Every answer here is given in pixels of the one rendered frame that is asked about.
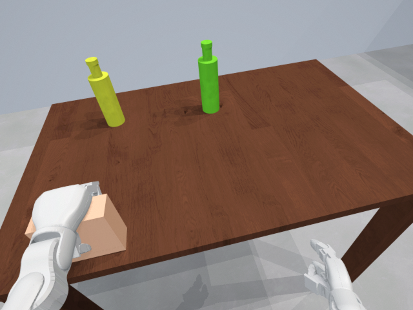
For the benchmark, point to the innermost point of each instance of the robot left forearm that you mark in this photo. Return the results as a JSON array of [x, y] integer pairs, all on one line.
[[42, 282]]

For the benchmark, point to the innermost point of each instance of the robot left hand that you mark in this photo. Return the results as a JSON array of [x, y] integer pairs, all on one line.
[[66, 207]]

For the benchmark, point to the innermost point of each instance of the sponge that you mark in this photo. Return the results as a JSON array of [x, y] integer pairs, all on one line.
[[102, 228]]

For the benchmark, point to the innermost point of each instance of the table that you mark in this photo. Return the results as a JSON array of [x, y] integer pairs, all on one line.
[[290, 146]]

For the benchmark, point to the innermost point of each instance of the robot right hand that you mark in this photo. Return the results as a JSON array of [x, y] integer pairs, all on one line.
[[322, 279]]

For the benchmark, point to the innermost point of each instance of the robot right forearm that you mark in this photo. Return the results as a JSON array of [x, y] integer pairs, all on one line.
[[344, 299]]

